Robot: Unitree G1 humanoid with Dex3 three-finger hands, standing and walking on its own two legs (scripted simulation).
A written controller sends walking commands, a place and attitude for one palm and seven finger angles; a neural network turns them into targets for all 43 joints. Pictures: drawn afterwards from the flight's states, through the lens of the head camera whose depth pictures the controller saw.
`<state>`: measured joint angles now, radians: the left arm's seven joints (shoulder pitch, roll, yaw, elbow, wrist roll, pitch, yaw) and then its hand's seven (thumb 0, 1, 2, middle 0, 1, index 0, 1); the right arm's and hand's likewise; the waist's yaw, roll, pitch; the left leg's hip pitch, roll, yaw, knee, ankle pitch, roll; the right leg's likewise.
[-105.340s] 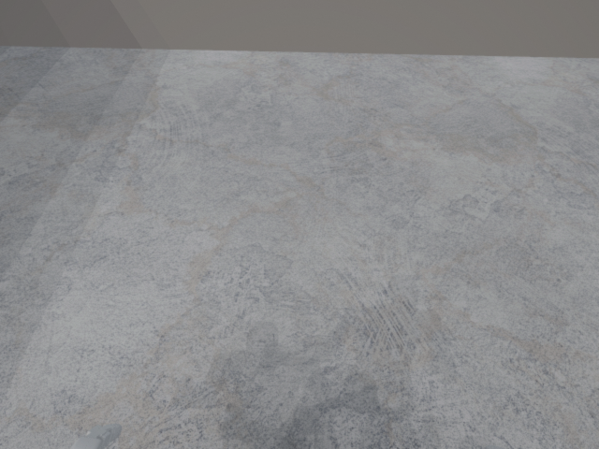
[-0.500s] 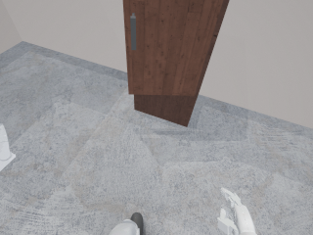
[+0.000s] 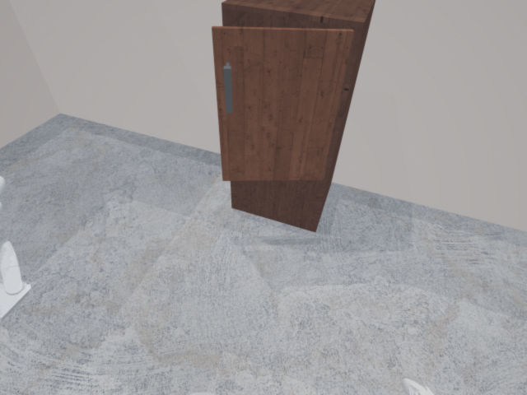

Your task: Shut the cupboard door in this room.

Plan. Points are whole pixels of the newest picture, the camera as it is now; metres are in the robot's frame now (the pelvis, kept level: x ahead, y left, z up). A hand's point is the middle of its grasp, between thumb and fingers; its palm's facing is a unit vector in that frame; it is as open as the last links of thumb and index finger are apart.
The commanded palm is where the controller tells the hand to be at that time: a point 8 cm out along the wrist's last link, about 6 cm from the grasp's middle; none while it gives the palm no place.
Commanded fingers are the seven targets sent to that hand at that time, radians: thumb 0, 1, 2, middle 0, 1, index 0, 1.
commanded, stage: stop stepping back and stand still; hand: left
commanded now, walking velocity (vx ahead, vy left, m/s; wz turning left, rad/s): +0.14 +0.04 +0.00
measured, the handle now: (228, 87) +1.00 +0.18 +0.02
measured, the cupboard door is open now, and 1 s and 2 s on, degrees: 23 23 23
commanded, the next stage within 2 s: let the arm hang, fingers relaxed in 1.44 s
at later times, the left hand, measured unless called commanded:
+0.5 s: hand (25, 276) +0.20 +0.29 +0.16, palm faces +0.49 -0.72 -0.50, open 7.5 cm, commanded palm +0.14 +0.32 +0.17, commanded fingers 0.00 0.90 0.90 -0.20 -0.30 -0.20 -0.30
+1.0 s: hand (12, 257) +0.23 +0.33 +0.15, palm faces +0.44 -0.77 -0.46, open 7.5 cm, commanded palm +0.17 +0.36 +0.17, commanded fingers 0.00 0.90 0.90 -0.20 -0.30 -0.20 -0.30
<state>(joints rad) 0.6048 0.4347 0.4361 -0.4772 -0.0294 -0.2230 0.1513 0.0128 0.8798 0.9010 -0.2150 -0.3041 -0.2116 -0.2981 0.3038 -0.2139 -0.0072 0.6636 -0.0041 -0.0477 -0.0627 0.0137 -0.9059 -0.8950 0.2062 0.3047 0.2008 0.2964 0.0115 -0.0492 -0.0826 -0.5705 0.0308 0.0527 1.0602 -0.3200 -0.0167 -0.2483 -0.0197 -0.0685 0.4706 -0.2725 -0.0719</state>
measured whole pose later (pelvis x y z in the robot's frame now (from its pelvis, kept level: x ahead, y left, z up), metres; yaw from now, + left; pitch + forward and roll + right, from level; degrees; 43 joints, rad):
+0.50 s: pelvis +0.02 +0.01 -0.01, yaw +3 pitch -1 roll +1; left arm 0.56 0.40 0.42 -0.45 -0.03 -0.21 0.17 0.01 0.88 0.90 -0.21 -0.30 -0.21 -0.30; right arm 0.22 -0.19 0.02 0.65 0.01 -0.05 -0.04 0.01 -0.90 -0.89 0.21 0.31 0.20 0.30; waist 0.00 0.01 0.02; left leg -0.37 0.02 0.04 0.86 -0.42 -0.02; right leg -0.26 0.02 -0.09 0.52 -0.25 -0.08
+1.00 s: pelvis +0.04 +0.05 -0.01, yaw +2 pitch +0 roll -1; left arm 0.56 0.41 0.40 -0.46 -0.06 -0.17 0.16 0.01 0.89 0.90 -0.21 -0.30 -0.21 -0.30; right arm 0.20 -0.18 0.03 0.58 0.02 -0.05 -0.06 0.01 -0.91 -0.89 0.21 0.30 0.20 0.30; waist 0.00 0.00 0.01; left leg -0.25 0.02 0.08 0.50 -0.25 0.03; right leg -0.20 0.02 -0.07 0.44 -0.24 -0.02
